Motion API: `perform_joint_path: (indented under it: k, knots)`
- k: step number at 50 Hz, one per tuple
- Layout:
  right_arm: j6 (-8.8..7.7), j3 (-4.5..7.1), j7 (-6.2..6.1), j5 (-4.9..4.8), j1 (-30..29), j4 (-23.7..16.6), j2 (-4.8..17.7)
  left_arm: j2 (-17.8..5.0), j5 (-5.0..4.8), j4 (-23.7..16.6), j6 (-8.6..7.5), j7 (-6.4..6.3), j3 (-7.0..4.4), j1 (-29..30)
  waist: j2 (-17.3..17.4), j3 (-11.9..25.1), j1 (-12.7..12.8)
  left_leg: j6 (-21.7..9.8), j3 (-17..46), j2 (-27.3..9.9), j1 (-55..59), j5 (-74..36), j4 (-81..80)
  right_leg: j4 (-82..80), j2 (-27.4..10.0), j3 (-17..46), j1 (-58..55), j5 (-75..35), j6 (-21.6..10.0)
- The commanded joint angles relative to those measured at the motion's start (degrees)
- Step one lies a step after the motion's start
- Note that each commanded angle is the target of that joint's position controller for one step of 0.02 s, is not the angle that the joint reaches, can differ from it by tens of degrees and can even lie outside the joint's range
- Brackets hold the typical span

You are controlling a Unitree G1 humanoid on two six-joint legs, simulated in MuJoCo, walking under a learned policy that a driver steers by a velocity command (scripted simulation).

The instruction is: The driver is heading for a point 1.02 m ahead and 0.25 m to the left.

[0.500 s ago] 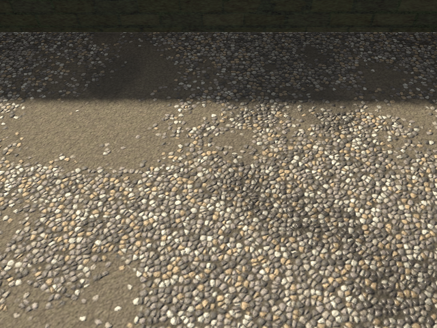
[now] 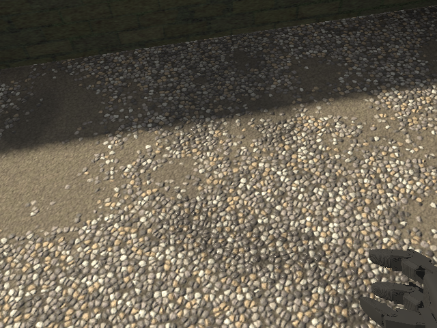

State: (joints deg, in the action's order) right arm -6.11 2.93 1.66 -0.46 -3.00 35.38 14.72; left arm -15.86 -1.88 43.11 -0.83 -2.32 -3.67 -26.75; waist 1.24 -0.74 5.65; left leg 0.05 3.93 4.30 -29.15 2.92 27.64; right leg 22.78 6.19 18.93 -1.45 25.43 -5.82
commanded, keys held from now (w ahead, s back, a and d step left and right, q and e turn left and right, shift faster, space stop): w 0.08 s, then w+q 0.92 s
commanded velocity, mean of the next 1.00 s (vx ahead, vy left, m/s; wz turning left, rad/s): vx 0.49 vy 0.00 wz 0.30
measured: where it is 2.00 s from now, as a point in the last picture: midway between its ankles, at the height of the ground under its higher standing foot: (190, 187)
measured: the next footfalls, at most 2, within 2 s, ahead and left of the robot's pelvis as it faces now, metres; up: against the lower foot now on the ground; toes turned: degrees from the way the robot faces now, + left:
left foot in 0.02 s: +0.16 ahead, +0.11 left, +0.00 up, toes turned -7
right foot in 0.46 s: +0.39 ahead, -0.14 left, +0.00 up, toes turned +8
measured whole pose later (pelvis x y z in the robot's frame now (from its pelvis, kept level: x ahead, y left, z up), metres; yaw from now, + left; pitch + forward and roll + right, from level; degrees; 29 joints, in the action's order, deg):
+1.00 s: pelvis +0.50 +0.06 -0.01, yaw +24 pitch +1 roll -2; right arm -1.4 3.0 2.6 -1.4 4.2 32.8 17.7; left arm -18.5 -0.5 45.8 -3.7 -0.4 -3.8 -18.7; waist 0.9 -4.4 3.5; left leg -5.5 -1.6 1.7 -29.6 9.5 38.2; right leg 52.5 -4.1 -5.2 7.1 30.2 2.2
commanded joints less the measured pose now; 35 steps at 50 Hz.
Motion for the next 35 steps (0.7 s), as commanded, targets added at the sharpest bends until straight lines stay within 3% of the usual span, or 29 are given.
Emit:
perform_joint_path:
  k: [1, 2, 3, 4, 5, 6, 7, 8, 10, 12, 14, 18, 21, 22, 23, 24, 25, 26, 27, 29, 31, 35]
  knots:
    - [-1.37, 4.25, -0.90, 0.83, 14.7, -0.9, 10.8, -6.0, 0.97, -5.0, -1.38, 0.60, -1.34, 6.8, -8.2, 12.9, -12.2, -6.9, 3.4, -6.1, 33.2, -0.6, -0.4, 18.2, -8.4, 3.8, 12.5, -48.1, 0.2]
    - [-1.08, 4.90, -1.15, 1.60, 23.7, 0.7, 14.2, -1.0, 1.55, -4.8, -1.61, 0.79, 0.08, -0.3, 5.2, 22.3, -10.9, -15.7, 24.9, -20.0, 53.9, 3.2, -0.8, 38.2, 0.0, -1.3, 28.8, -15.7, 4.0]
    - [-0.93, 4.53, -0.37, 0.44, 25.8, 3.5, 12.1, -2.8, -0.21, -3.1, -1.89, 0.78, 0.33, -5.9, 15.9, 23.0, -9.2, -20.8, 43.9, -27.5, 54.6, 16.2, -8.1, 48.8, 1.3, -3.6, 38.7, 8.5, 5.0]
    - [-0.86, 3.61, -0.54, -0.60, 21.2, 2.1, 8.2, -7.7, -0.80, -3.2, -2.10, 1.01, -0.83, -0.9, 8.8, 11.9, -9.6, -18.8, 39.7, -24.9, 44.8, 24.8, -10.9, 51.9, -2.6, -4.2, 42.8, 3.8, 5.1]
    - [-0.45, 3.03, -0.64, -0.45, 17.4, 2.0, 6.7, -8.5, -0.09, -4.7, -2.36, 1.19, -0.89, 6.3, 3.7, 4.4, -9.5, -16.6, 31.7, -21.5, 35.9, 23.6, -12.3, 50.7, -4.8, -6.9, 43.0, -0.9, 4.8]
    - [-0.14, 2.49, -0.55, 0.03, 15.5, 2.4, 6.1, -7.6, 1.25, -5.8, -2.91, 1.29, -0.73, 10.4, 0.8, -0.4, -8.1, -15.8, 26.7, -19.1, 28.4, 17.5, -14.1, 47.9, -6.9, -9.5, 42.6, -3.5, 4.6]
    - [-0.11, 2.03, -0.66, 0.46, 15.5, 2.6, 5.5, -6.9, 2.16, -6.5, -3.47, 1.43, -0.72, 11.4, 0.7, -0.6, -6.9, -15.3, 23.8, -17.4, 24.5, 11.5, -15.4, 45.2, -8.8, -10.3, 40.2, -5.8, 4.6]
    - [-0.11, 1.70, -0.67, 0.64, 15.6, 2.7, 5.3, -5.6, 2.08, -6.6, -3.87, 1.69, -0.42, 11.1, 1.5, -0.6, -5.9, -15.2, 21.8, -16.0, 22.2, 7.5, -16.5, 43.1, -9.4, -11.1, 38.4, -6.5, 4.8]
    - [-0.09, 1.56, -0.78, -0.28, 16.5, 3.6, 5.4, -3.5, 2.34, -7.2, -4.47, 1.94, 0.44, 11.7, 3.5, -0.2, -5.2, -16.0, 18.9, -14.6, 20.4, 3.5, -17.5, 36.8, -10.2, -13.2, 38.1, -6.2, 5.8]
    - [0.23, 2.15, -1.23, -0.92, 17.1, 4.1, 7.6, -2.0, 3.01, -8.8, -4.96, 2.09, 1.49, 15.8, 3.4, -1.1, -6.1, -15.7, 15.0, -13.1, 16.9, 0.7, -18.3, 27.3, -10.1, -15.1, 35.9, -9.5, 7.1]
    - [0.79, 2.80, -1.55, -1.20, 18.4, 4.7, 9.8, -1.2, 2.86, -9.7, -5.49, 2.54, 2.19, 20.2, 3.1, -1.1, -7.5, -14.1, 11.8, -11.1, 13.0, -0.4, -17.6, 18.1, -8.6, -16.3, 30.1, -17.5, 8.1]
    - [1.79, 2.94, -1.74, -1.82, 23.8, 6.1, 10.8, -4.0, 1.46, -11.2, -5.97, 3.06, 1.46, 25.0, 3.2, -0.1, -8.9, -11.7, 14.6, -12.1, 13.6, 2.8, -14.4, 9.5, -6.2, -15.0, 22.9, -25.0, 8.7]
    - [2.45, 2.69, -1.87, -1.66, 24.7, 6.2, 10.3, -6.4, 1.15, -11.0, -6.28, 2.79, -0.02, 22.3, 3.6, 1.3, -6.0, -8.8, 17.3, -11.8, 15.1, 5.3, -8.6, 4.3, -6.1, -15.2, 14.3, -21.8, 6.3]
    - [2.39, 2.20, -1.79, -1.32, 24.6, 5.9, 9.0, -7.9, 1.42, -10.2, -6.35, 2.39, -0.88, 17.9, 3.7, 3.4, -3.4, -7.1, 16.1, -9.4, 13.4, 3.1, -3.1, 2.9, -7.4, -14.8, 7.2, -20.1, 4.7]
    - [2.12, 0.96, -1.59, -0.48, 23.2, 4.5, 5.7, -11.3, 2.25, -9.5, -6.32, 1.75, -1.99, 9.0, -1.1, 10.1, 1.1, -4.6, 12.0, -5.9, 7.3, 7.9, 12.2, 2.8, -16.4, -6.5, -5.2, -17.1, 0.9]
    - [1.57, -0.44, -1.71, -1.55, 29.9, 3.0, 1.5, -16.0, 2.99, -8.0, -5.16, 1.67, -3.16, 3.8, -17.0, 18.5, -0.6, -1.4, 3.9, 0.0, -8.2, 28.1, 30.5, -0.8, -30.2, 14.7, -19.7, -9.3, -7.7]
    - [1.70, 0.57, -2.05, -2.74, 30.3, 3.3, 6.4, -12.3, 2.37, -7.1, -4.75, 2.20, -2.69, 3.2, -16.1, 16.0, -0.3, -0.6, 4.1, -3.2, -15.8, 29.8, 40.4, -4.7, -31.4, 23.8, -17.2, 1.8, -9.2]
    - [2.16, 1.56, -2.17, -2.65, 25.8, 3.2, 9.5, -8.6, 2.14, -7.5, -4.73, 2.20, -1.64, 5.7, -10.5, 9.0, 0.2, -0.3, 4.5, -5.5, -17.7, 24.4, 43.9, -5.5, -28.7, 16.1, -11.3, 1.1, -7.1]
    - [2.58, 1.68, -2.25, -1.97, 23.3, 2.8, 9.2, -6.7, 2.34, -7.6, -4.71, 2.30, -0.91, 9.0, -7.8, 5.3, -1.1, 0.1, 3.4, -7.1, -16.3, 20.1, 43.7, -6.3, -25.9, 8.6, -5.5, -5.8, -5.7]
    - [3.36, 1.81, -1.92, -1.27, 21.3, 2.1, 7.4, -4.4, 2.94, -6.9, -4.75, 2.39, -0.21, 12.8, -8.4, 0.7, -3.7, 0.5, 2.8, -9.4, -13.3, 15.6, 40.8, -9.5, -21.9, -1.1, 2.8, -15.1, -4.5]
    - [4.24, 1.45, -1.55, -1.30, 20.4, 1.5, 5.3, -4.5, 2.68, -6.1, -5.40, 2.46, -0.52, 13.7, -8.3, -0.5, -4.7, 0.9, 1.6, -10.0, -11.3, 13.4, 39.0, -12.0, -20.8, -6.8, 6.5, -21.0, -4.5]
    - [4.55, 0.70, -0.74, -0.58, 15.6, -0.7, 3.8, -7.2, 2.27, -3.8, -5.82, 2.18, -1.59, 13.2, -5.4, -1.6, -4.7, 1.6, 1.3, -10.7, -12.3, 6.0, 28.8, -13.8, -21.2, -14.6, 6.2, -28.8, -5.2]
